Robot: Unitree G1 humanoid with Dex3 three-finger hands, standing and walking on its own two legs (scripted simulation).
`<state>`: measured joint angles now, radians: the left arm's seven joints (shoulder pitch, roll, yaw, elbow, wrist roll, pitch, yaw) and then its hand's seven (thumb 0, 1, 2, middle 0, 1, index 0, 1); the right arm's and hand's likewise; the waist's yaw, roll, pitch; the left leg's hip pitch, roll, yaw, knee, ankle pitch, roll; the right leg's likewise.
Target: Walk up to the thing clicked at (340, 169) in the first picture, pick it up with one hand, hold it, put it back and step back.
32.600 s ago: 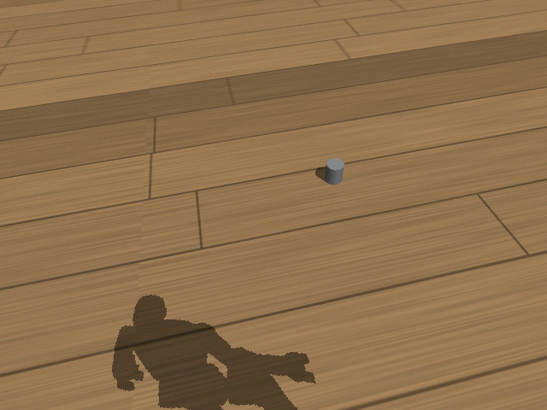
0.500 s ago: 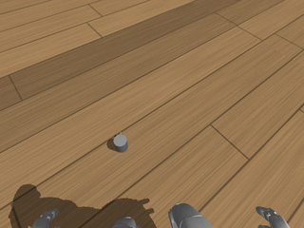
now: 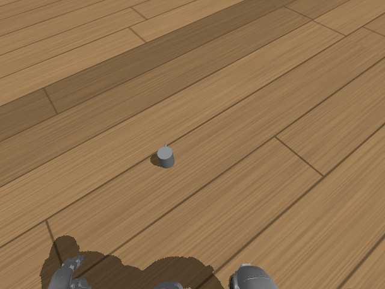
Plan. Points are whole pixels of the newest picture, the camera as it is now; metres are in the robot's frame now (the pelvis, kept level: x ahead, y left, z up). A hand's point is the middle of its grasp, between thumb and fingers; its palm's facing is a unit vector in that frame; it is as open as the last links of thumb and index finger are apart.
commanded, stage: step back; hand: left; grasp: from above
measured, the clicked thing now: (166, 155) +0.85 +0.19 -0.70
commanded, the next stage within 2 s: stand in 1.54 s
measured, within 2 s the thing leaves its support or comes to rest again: neither
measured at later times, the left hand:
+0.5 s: hand out of the picture -0.12 +0.24 -0.13, palm faces -0.06 -0.91 -0.41, open 7.4 cm
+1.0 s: hand out of the picture -0.16 +0.24 -0.13, palm faces +0.04 -0.93 -0.38, open 7.4 cm
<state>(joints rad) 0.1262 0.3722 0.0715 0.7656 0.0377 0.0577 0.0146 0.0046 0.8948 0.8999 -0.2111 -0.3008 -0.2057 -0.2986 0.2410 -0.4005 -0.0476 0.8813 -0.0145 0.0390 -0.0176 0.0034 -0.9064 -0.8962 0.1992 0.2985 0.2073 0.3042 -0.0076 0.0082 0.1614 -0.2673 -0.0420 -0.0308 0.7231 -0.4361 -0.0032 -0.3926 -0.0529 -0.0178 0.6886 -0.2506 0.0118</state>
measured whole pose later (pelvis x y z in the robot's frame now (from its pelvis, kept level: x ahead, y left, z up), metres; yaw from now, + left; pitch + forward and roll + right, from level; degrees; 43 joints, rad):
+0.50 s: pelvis -0.18 -0.03 +0.01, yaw -5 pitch -3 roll +1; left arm 0.24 0.36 0.07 0.90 0.05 0.05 0.00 0.00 0.90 0.90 -0.21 -0.30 -0.20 -0.30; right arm 0.13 -0.42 -0.06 0.86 -0.02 0.06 -0.02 0.00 -0.91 -0.90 0.20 0.30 0.21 0.30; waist 0.04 0.02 0.12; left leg -0.56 -0.07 -0.13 1.02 -0.43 -0.01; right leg -0.26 -0.02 0.05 0.68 -0.38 -0.01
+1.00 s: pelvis -0.22 -0.03 +0.01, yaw +1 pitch -3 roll +0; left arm 0.22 0.35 0.07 0.99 0.04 -0.02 -0.01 0.00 0.90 0.90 -0.21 -0.30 -0.20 -0.30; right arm 0.23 -0.36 -0.05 1.00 -0.03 0.01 0.01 0.00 -0.90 -0.90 0.20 0.30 0.21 0.30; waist 0.02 0.02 0.04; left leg -0.33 -0.02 -0.08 0.80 -0.45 0.00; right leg -0.23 -0.01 -0.03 0.56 -0.29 -0.03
